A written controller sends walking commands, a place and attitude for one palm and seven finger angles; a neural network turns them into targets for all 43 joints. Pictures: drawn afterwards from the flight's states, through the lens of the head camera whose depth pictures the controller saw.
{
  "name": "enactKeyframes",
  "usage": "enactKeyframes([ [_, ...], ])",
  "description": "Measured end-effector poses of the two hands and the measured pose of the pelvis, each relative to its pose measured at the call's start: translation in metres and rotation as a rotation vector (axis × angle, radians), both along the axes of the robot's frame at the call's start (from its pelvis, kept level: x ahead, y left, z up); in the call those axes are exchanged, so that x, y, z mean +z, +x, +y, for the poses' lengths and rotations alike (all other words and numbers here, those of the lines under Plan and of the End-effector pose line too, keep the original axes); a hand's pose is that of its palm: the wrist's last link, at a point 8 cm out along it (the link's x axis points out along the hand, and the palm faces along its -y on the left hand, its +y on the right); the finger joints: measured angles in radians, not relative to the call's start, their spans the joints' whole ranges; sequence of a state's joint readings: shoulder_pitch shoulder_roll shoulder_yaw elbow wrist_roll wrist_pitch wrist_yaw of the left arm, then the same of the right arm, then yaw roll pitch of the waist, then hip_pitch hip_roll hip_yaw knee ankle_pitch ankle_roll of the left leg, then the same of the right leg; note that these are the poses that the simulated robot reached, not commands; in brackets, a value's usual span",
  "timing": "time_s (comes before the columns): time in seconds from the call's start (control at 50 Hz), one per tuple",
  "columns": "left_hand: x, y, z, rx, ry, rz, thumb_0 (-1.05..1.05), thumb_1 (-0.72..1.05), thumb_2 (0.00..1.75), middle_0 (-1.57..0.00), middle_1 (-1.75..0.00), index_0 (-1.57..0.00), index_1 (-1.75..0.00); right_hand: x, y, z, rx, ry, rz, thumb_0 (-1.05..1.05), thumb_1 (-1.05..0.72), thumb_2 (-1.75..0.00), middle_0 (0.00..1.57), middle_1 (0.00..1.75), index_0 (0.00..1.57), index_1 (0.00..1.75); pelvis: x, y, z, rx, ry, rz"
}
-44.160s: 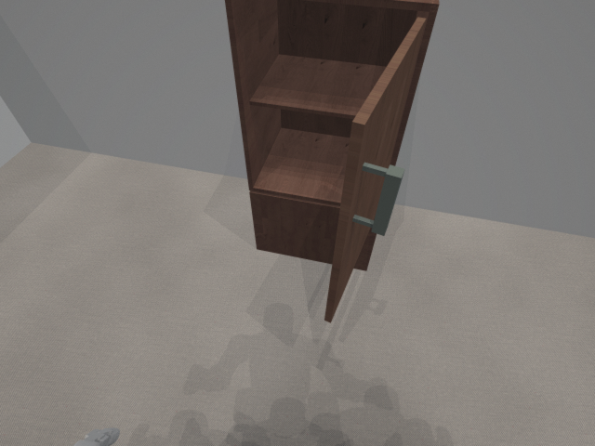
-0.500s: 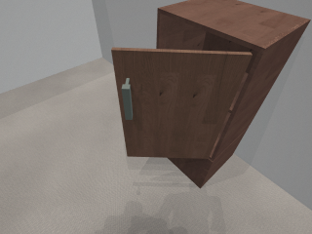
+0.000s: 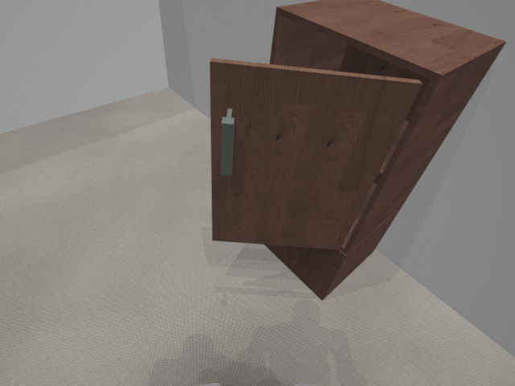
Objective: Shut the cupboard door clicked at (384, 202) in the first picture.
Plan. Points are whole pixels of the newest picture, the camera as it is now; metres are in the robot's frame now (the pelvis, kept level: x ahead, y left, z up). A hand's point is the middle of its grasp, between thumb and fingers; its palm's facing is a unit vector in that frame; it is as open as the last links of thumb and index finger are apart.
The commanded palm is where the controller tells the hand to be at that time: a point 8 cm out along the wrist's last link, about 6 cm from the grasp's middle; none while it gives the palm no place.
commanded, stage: come to a stop and stand still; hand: left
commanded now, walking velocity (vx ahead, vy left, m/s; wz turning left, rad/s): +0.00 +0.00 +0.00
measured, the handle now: (228, 142) +0.61 +0.10 +0.05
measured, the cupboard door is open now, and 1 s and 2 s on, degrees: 47 47 47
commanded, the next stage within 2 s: look again from close up in 0.66 s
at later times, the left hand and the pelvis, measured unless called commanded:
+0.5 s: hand out of the picture -0.05 +0.21 -0.17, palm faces -0.03 -0.99 -0.13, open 7.4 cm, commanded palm none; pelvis -0.06 +0.04 +0.02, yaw -3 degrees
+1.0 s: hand out of the picture +0.00 +0.17 -0.16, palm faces -0.05 -0.98 -0.20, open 7.2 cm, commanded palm none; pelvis -0.04 -0.01 +0.02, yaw -4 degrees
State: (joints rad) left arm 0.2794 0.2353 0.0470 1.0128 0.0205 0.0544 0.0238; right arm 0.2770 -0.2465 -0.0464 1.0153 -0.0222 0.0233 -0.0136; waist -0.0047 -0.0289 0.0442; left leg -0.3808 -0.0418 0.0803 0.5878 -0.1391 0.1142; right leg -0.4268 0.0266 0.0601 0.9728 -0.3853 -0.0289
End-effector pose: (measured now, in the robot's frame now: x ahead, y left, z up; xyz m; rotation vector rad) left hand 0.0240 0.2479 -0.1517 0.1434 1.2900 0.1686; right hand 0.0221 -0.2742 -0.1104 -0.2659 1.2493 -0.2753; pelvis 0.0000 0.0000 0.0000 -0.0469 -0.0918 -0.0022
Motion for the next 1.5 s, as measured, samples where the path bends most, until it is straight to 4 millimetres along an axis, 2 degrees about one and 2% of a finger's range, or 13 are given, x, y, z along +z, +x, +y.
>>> enactKeyframes([
  [0.04,0.006,0.005,0.004,-0.001,0.008,-0.044,0.01,0.91,0.89,-0.2,-0.3,-0.2,-0.3,0.001,-0.01,0.006,-0.004,0.013,0.019,0.0,-0.91,-0.9,0.2,0.3,0.2,0.29,0.004,-0.006,0.002,-0.006,0.005,0.009],
  [0.1,0.018,-0.005,0.006,-0.008,0.014,-0.052,0.0,0.91,0.89,-0.2,-0.3,-0.2,-0.3,0.003,-0.015,0.019,-0.012,0.04,0.005,0.0,-0.91,-0.9,0.2,0.3,0.2,0.29,0.012,-0.014,0.005,-0.021,0.005,0.026],
  [0.22,0.023,-0.073,0.005,-0.029,0.027,0.09,0.0,0.91,0.89,-0.2,-0.3,-0.2,-0.3,0.001,-0.033,0.045,-0.06,0.118,-0.042,0.0,-0.91,-0.9,0.2,0.3,0.2,0.3,0.017,-0.04,0.011,-0.042,0.028,0.037],
  [0.28,0.022,-0.088,0.008,-0.031,0.016,0.112,0.01,0.91,0.89,-0.2,-0.3,-0.2,-0.3,0.001,-0.056,0.055,-0.071,0.139,-0.016,0.0,-0.91,-0.9,0.2,0.3,0.2,0.3,0.019,-0.048,0.016,-0.04,0.02,0.034],
  [0.4,0.008,-0.089,0.013,-0.03,-0.046,0.084,0.01,0.91,0.89,-0.2,-0.3,-0.2,-0.3,-0.005,-0.109,0.082,-0.076,0.125,0.108,0.0,-0.91,-0.9,0.2,0.3,0.2,0.3,0.012,-0.057,0.034,-0.039,0.022,0.051],
  [0.5,0.013,-0.078,0.014,-0.057,-0.073,0.079,0.01,0.91,0.89,-0.2,-0.3,-0.2,-0.3,0.001,-0.148,0.102,-0.116,0.135,0.188,0.0,-0.91,-0.9,0.2,0.3,0.2,0.3,0.019,-0.062,0.043,-0.046,0.031,0.068],
  [0.66,0.025,-0.053,0.013,-0.1,-0.063,0.061,0.01,0.93,0.89,-0.2,-0.3,-0.2,-0.3,0.008,-0.167,0.117,-0.163,0.163,0.211,0.0,-0.91,-0.9,0.2,0.3,0.2,0.3,0.028,-0.064,0.041,-0.063,0.028,0.093],
  [0.76,0.03,-0.032,0.004,-0.127,-0.039,0.038,0.01,0.93,0.89,-0.2,-0.3,-0.2,-0.3,0.003,-0.165,0.11,-0.178,0.192,0.213,0.0,-0.91,-0.9,0.2,0.3,0.2,0.3,0.028,-0.063,0.03,-0.067,0.032,0.1],
  [0.86,0.028,-0.016,-0.013,-0.114,-0.003,-0.026,0.01,0.93,0.89,-0.2,-0.3,-0.2,-0.3,-0.013,-0.154,0.089,-0.166,0.219,0.222,0.0,-0.91,-0.9,0.2,0.3,0.2,0.3,0.018,-0.058,0.01,-0.069,0.06,0.093],
  [1.08,0.024,-0.032,-0.038,-0.077,-0.02,0.061,0.01,0.95,0.89,-0.2,-0.3,-0.2,-0.3,-0.013,-0.081,0.054,-0.086,0.187,0.132,0.0,-0.92,-0.9,0.2,0.3,0.2,0.29,0.02,-0.031,-0.011,-0.066,0.048,0.079],
  [1.22,0.023,-0.048,-0.055,-0.056,-0.053,0.121,0.01,0.93,0.89,-0.2,-0.3,-0.2,-0.3,-0.01,-0.049,0.036,-0.055,0.151,0.112,0.01,-0.93,-0.9,0.2,0.3,0.2,0.29,0.022,-0.02,-0.016,-0.065,0.051,0.077],
  [1.36,0.022,-0.053,-0.066,-0.045,-0.073,0.144,0.01,0.92,0.89,-0.2,-0.3,-0.2,-0.3,-0.007,-0.029,0.029,-0.039,0.136,0.088,0.01,-0.94,-0.9,0.2,0.3,0.2,0.29,0.023,-0.014,-0.019,-0.064,0.052,0.075],
  [1.5,0.02,-0.048,-0.063,-0.033,-0.071,0.136,0.01,0.91,0.89,-0.2,-0.3,-0.2,-0.3,-0.009,-0.027,0.029,-0.028,0.141,0.1,0.0,-0.94,-0.9,0.2,0.3,0.2,0.29,0.021,-0.008,-0.019,-0.051,0.051,0.073],
])
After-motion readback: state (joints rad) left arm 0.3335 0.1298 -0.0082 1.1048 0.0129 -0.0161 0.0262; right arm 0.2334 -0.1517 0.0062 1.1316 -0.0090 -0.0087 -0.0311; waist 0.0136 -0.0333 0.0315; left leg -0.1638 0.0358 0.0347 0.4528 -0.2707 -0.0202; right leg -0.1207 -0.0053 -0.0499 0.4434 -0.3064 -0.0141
